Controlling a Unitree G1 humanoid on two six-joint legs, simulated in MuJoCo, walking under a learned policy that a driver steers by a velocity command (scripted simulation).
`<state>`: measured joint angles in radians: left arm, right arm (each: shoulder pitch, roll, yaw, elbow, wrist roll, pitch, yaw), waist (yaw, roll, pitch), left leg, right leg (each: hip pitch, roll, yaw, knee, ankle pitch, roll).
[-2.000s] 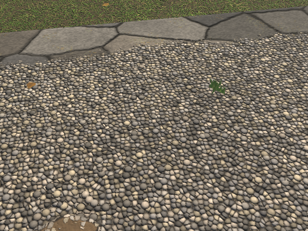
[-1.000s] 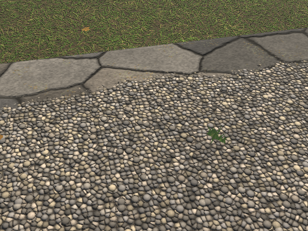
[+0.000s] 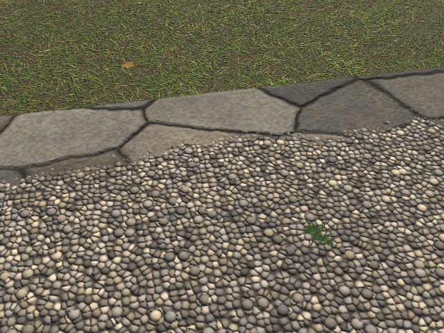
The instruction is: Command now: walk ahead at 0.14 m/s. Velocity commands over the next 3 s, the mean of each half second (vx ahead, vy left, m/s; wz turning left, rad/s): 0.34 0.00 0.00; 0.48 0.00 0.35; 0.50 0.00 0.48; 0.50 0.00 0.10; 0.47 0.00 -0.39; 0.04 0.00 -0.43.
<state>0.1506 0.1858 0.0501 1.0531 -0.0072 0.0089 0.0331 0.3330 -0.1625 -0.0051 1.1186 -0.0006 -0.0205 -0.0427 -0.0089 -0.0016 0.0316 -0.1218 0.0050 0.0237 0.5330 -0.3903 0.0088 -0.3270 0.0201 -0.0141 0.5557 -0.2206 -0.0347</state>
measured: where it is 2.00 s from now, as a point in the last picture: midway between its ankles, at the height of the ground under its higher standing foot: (160, 211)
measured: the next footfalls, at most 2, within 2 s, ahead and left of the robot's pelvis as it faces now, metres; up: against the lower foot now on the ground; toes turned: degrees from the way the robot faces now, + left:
left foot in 0.74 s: +0.47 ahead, +0.12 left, +0.00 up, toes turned +9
right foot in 1.28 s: +0.81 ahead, +0.01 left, +0.00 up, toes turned +26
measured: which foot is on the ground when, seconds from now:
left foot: down 0.00-0.24, up 0.26-0.72, down 0.74-1.00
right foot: down 0.00-0.74, up 0.76-1.00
